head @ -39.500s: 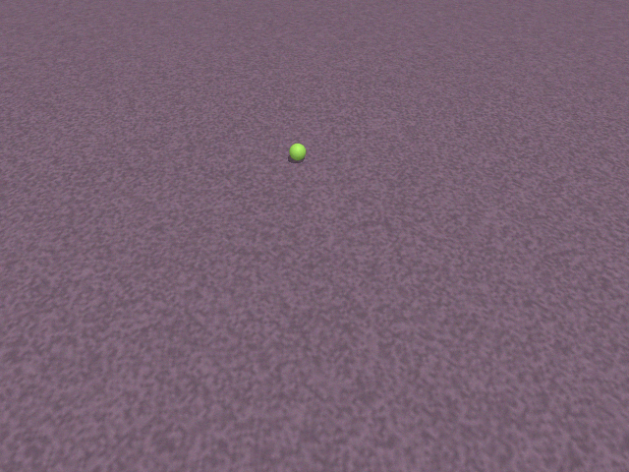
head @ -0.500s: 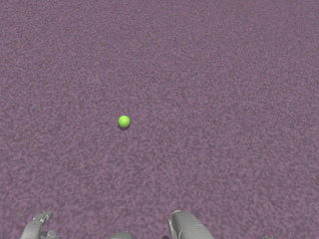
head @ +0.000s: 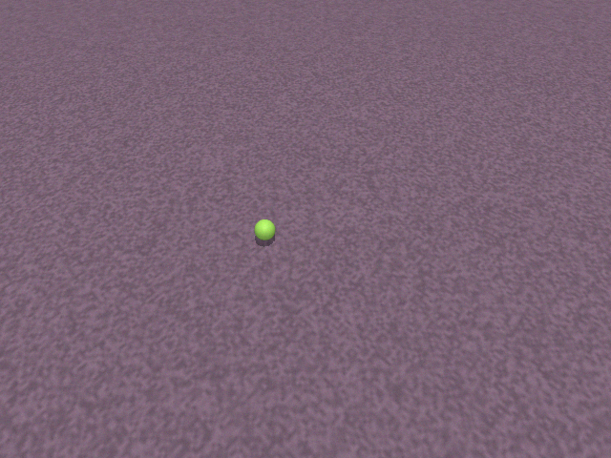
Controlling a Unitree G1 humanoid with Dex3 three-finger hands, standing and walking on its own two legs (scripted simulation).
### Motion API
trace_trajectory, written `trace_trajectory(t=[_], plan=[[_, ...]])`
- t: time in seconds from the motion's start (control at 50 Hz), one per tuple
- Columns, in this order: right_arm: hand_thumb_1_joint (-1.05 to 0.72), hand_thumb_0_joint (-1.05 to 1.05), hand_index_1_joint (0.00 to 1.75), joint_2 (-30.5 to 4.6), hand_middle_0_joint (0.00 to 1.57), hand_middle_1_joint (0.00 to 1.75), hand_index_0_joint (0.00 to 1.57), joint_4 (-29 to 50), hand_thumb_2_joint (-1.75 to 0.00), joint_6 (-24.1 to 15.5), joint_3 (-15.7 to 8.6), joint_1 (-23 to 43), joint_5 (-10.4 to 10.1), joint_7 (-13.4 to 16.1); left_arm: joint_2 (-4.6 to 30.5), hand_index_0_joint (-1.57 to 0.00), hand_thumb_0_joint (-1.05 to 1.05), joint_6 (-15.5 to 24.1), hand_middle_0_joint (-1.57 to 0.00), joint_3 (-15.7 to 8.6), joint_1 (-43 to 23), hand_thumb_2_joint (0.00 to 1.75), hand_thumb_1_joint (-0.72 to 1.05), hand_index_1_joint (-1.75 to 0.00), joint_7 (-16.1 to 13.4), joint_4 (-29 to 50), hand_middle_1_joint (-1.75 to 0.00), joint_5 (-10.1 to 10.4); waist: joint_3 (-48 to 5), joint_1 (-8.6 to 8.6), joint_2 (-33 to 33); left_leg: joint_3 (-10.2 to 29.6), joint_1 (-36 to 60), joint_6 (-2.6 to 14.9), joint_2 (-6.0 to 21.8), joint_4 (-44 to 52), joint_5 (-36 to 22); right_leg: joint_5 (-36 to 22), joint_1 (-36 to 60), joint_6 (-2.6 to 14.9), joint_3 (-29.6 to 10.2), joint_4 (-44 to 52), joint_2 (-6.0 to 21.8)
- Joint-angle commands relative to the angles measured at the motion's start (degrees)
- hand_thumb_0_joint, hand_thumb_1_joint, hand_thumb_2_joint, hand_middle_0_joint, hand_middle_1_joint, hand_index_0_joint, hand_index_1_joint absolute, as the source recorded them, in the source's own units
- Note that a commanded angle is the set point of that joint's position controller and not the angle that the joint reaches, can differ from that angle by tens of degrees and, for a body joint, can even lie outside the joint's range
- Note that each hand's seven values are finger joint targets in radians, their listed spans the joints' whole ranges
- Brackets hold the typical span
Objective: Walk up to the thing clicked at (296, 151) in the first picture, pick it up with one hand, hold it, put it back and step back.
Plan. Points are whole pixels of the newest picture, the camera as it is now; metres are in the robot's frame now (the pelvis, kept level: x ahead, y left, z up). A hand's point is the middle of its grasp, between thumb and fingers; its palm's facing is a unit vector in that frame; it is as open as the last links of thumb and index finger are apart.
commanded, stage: step back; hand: left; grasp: from above
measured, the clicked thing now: (264, 229) +1.02 +0.18 -0.72
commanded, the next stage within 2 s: stand in 0.84 s
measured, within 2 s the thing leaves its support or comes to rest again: neither
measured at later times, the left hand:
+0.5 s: hand out of the picture +0.09 +0.23 -0.13, palm faces +0.04 -0.92 -0.38, open 7.3 cm
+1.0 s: hand out of the picture +0.12 +0.22 -0.15, palm faces -0.03 -0.94 -0.35, open 7.3 cm
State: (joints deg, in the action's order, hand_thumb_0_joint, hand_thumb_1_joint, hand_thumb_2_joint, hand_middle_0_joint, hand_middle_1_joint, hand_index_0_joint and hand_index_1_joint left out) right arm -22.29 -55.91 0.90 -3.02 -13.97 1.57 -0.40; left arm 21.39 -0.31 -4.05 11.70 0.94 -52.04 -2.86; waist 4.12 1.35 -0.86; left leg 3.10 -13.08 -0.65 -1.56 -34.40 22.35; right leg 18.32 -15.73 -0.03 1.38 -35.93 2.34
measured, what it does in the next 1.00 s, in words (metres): steps on the spot: right foot, then left foot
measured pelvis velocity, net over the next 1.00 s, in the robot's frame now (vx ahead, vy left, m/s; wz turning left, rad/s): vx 0.06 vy -0.03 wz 0.00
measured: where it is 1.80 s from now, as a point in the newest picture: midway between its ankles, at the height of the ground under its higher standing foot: outside the picture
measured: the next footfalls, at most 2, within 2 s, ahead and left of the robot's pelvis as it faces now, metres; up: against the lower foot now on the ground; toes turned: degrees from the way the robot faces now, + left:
right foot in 0.32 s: +0.07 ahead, -0.16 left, +0.00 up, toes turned -1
left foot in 0.66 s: +0.17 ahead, +0.10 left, +0.00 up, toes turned +3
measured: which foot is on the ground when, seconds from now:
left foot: down 0.00-0.34, up 0.36-0.64, down 0.66-1.00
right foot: down 0.00-0.04, up 0.06-0.30, down 0.32-1.00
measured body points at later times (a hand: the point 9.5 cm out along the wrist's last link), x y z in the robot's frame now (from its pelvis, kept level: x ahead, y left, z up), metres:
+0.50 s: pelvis +0.03 -0.04 +0.01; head +0.05 -0.05 +0.46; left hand +0.09 +0.27 -0.10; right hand +0.10 -0.36 -0.12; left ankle +0.04 +0.10 -0.68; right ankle +0.03 -0.14 -0.73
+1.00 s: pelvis +0.06 -0.03 +0.01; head +0.07 -0.03 +0.46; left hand +0.12 +0.27 -0.12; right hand +0.18 -0.31 -0.12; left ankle +0.13 +0.10 -0.73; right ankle +0.03 -0.16 -0.73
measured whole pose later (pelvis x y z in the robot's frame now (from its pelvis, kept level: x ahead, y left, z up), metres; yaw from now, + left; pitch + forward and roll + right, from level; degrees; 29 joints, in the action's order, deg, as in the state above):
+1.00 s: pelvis +0.06 -0.03 +0.01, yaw +0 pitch -3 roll +0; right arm -18.6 -58.6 -0.3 -1.0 -3.3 0.5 -1.2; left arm 19.9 1.4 -0.1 10.2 0.4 -60.4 -1.1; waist 4.2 0.7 -0.9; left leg -2.0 -16.5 -0.5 2.1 -28.9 9.3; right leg 19.0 -7.6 -1.1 0.6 -29.7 1.2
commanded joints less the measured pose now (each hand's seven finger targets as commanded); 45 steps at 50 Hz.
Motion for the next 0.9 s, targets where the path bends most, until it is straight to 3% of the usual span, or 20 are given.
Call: trace_trajectory(t=[0.0,0.02,0.04,0.1,0.2,0.28,0.3,0.32,0.34,0.36,0.38,0.44,0.54,0.62,0.66,0.7,0.72,0.82,0.86,0.88], plan=[[-0.90,0.00,0.30,-12.6,0.20,0.30,0.20,3.6,-0.90,-4.0,-4.3,-0.9,1.4,1.3,8.0,-0.20,0.00,0.1,-0.20,-1.5,-0.7,0.90,0.90,-0.30,-0.4,4.6,-0.30,1.3,-6.1,-0.94,-3.4,17.4,16.7,4.47,10.9,21.1,2.7,5.4,-12.4,2.96,-5.4,-5.7,1.4],[-0.90,0.00,0.30,-18.4,0.20,0.30,0.20,4.4,-0.90,-4.0,-4.9,0.5,1.4,1.3,9.1,-0.20,0.00,0.2,-0.20,-1.7,-3.9,0.90,0.90,-0.30,-0.6,4.4,-0.30,1.8,-2.7,-2.25,-8.1,31.3,9.5,10.95,20.4,23.5,19.1,12.5,-18.1,1.23,-0.8,-10.1,-1.7],[-0.90,0.00,0.30,-20.5,0.20,0.30,0.20,4.3,-0.90,-3.9,-5.6,1.7,0.6,1.0,14.3,-0.20,0.00,0.5,-0.20,-3.2,-6.9,0.90,0.90,-0.30,-0.7,4.1,-0.30,1.0,2.1,-3.56,-6.9,33.8,-2.2,15.38,23.1,26.0,25.8,13.7,-13.0,1.33,-5.7,-14.7,1.2],[-0.90,0.00,0.30,-13.2,0.20,0.30,0.20,5.3,-0.90,-4.7,-3.5,4.9,1.1,0.8,12.0,-0.20,0.00,1.2,-0.20,-3.0,-2.7,0.90,0.90,-0.30,0.4,2.8,-0.30,1.7,2.8,-0.46,-7.0,17.2,2.9,10.37,14.1,21.9,10.3,7.1,-13.2,1.79,-5.2,-11.0,1.4],[-0.90,0.00,0.30,-14.7,0.20,0.30,0.20,4.8,-0.90,-3.9,-4.4,1.6,0.9,0.4,11.6,-0.20,0.00,1.3,-0.20,-3.4,-3.5,0.90,0.90,-0.30,1.0,1.8,-0.30,1.1,1.7,-2.90,-9.9,14.2,-1.4,10.30,13.0,20.5,10.4,7.1,-6.0,0.63,-0.7,-4.5,-1.1],[-0.90,0.00,0.30,-11.4,0.20,0.30,0.20,6.4,-0.90,-2.5,-3.3,5.7,0.0,0.2,10.6,-0.20,0.00,2.3,-0.20,-3.7,3.3,0.90,0.90,-0.30,0.1,-1.6,-0.30,0.6,-2.0,2.07,-5.2,6.2,-10.9,6.22,8.5,8.1,7.4,-1.9,12.4,1.74,2.2,10.0,-4.0],[-0.90,0.00,0.30,-8.9,0.20,0.30,0.20,6.5,-0.90,-2.4,-2.5,4.9,-0.2,0.4,11.8,-0.20,0.00,2.6,-0.20,-4.3,6.4,0.90,0.90,-0.30,-0.4,-2.3,-0.30,0.3,-3.9,3.55,0.1,3.5,-14.4,4.71,5.8,-0.6,5.4,-0.1,18.1,2.15,-2.4,12.9,-1.2],[-0.90,0.00,0.30,-5.0,0.20,0.30,0.20,7.8,-0.90,-2.7,-1.2,3.7,-0.7,0.7,16.2,-0.20,0.00,3.1,-0.20,-5.4,8.7,0.90,0.90,-0.30,-0.9,-2.1,-0.30,-0.5,-4.4,4.31,13.6,0.5,-24.0,2.01,-2.5,-15.9,9.0,10.1,21.9,6.01,-23.6,20.8,10.8],[-0.90,0.00,0.30,-8.4,0.20,0.30,0.20,7.5,-0.90,-2.6,-2.1,4.4,-0.1,1.5,19.0,-0.20,0.00,3.2,-0.20,-5.9,5.6,0.90,0.90,-0.30,-0.9,-0.6,-0.30,-0.2,-2.0,4.05,10.2,2.5,-26.3,1.50,-1.8,-22.3,11.8,18.5,15.3,11.41,-33.5,24.9,19.7],[-0.90,0.00,0.30,-11.8,0.20,0.30,0.20,6.5,-0.90,-2.9,-3.0,2.5,-0.1,1.7,19.8,-0.20,0.00,3.1,-0.20,-5.9,1.9,0.90,0.90,-0.30,-0.9,1.1,-0.30,0.1,1.0,2.54,8.2,4.2,-23.2,1.32,1.2,-24.3,11.3,18.4,8.7,15.55,-36.2,24.7,22.8],[-0.90,0.00,0.30,-12.8,0.20,0.30,0.20,5.6,-0.90,-3.3,-3.2,1.2,-0.3,1.6,18.1,-0.20,0.00,3.4,-0.20,-5.7,0.1,0.90,0.90,-0.30,-0.9,1.8,-0.30,0.6,2.5,1.28,6.1,5.2,-23.1,1.44,2.5,-25.3,8.6,10.8,8.5,15.95,-31.9,23.3,21.2],[-0.90,0.00,0.30,-9.8,0.20,0.30,0.20,3.7,-0.90,-3.5,-2.5,-0.3,-0.4,1.0,13.8,-0.20,0.00,4.6,-0.20,-3.8,-0.1,0.90,0.90,-0.30,-1.3,1.3,-0.30,1.4,0.0,-0.06,5.9,4.2,-18.3,1.25,2.6,-20.3,2.7,-16.8,10.2,10.48,-14.4,17.1,12.7],[-0.90,0.00,0.30,-6.9,0.20,0.30,0.20,3.7,-0.90,-2.8,-1.5,1.6,-0.7,0.6,13.3,-0.20,0.00,4.1,-0.20,-2.7,-1.3,0.90,0.90,-0.30,-1.9,1.7,-0.30,1.8,-2.9,0.16,10.1,-3.5,-7.1,0.40,2.7,-5.5,-3.7,-43.1,7.3,9.10,-5.3,9.6,11.5],[-0.90,0.00,0.30,-7.3,0.20,0.30,0.20,2.5,-0.90,-2.4,-1.9,2.1,-0.6,1.0,13.5,-0.20,0.00,2.6,-0.20,-1.8,-2.7,0.90,0.90,-0.30,-2.2,2.2,-0.30,2.4,-5.3,-1.52,7.9,-5.6,2.6,1.91,1.8,5.5,-19.0,-34.0,2.8,5.55,-3.8,2.4,8.2],[-0.90,0.00,0.30,-11.8,0.20,0.30,0.20,2.3,-0.90,-2.3,-2.9,2.4,-0.1,1.5,11.4,-0.20,0.00,2.2,-0.20,-1.1,-1.5,0.90,0.90,-0.30,-2.3,2.7,-0.30,2.8,-9.0,-1.40,-1.3,2.9,8.0,5.65,9.7,5.8,-33.7,-23.3,-0.8,2.70,-1.9,-3.2,3.9],[-0.90,0.00,0.30,-14.6,0.20,0.30,0.20,4.0,-0.90,-2.2,-2.8,7.2,-0.6,1.5,10.3,-0.20,0.00,0.8,-0.20,-0.9,1.2,0.90,0.90,-0.30,-2.7,0.5,-0.30,3.9,-11.1,-0.21,-8.3,15.3,1.2,15.34,21.1,11.5,-27.8,10.7,2.4,1.18,-0.8,-10.4,-2.5],[-0.90,0.00,0.30,-14.3,0.20,0.30,0.20,3.4,-0.90,-2.0,-3.1,8.8,-0.2,1.5,11.1,-0.20,0.00,0.4,-0.20,-0.9,0.4,0.90,0.90,-0.30,-2.8,-0.6,-0.30,3.4,-8.9,-0.71,-8.8,16.4,-2.0,15.52,21.5,13.9,-19.6,15.8,2.6,1.54,-2.6,-13.1,-1.6],[-0.90,0.00,0.30,-11.0,0.20,0.30,0.20,2.3,-0.90,-1.9,-1.6,11.3,0.0,1.0,6.6,-0.20,0.00,1.1,-0.20,0.6,4.2,0.90,0.90,-0.30,-1.6,-4.8,-0.30,2.7,-6.9,0.50,-10.4,8.1,-0.6,9.46,13.4,14.1,-7.5,9.3,3.4,0.95,-2.1,2.1,-0.2],[-0.90,0.00,0.30,-8.9,0.20,0.30,0.20,1.7,-0.90,-1.9,-1.4,11.4,-1.0,0.6,9.0,-0.20,0.00,2.5,-0.20,0.5,2.9,0.90,0.90,-0.30,-1.7,-5.5,-0.30,2.0,-9.4,0.65,-4.0,5.3,1.6,5.36,11.3,7.1,-20.3,-6.1,9.1,0.52,-5.6,14.3,1.8],[-0.90,0.00,0.30,-8.0,0.20,0.30,0.20,1.9,-0.90,-2.0,-1.1,11.4,-1.6,0.5,11.6,-0.20,0.00,2.9,-0.20,0.2,1.1,0.90,0.90,-0.30,-1.9,-5.0,-0.30,1.4,-8.4,-0.44,1.1,2.3,0.3,3.17,8.9,3.8,-19.3,-9.9,8.3,1.47,-11.6,17.5,6.1]])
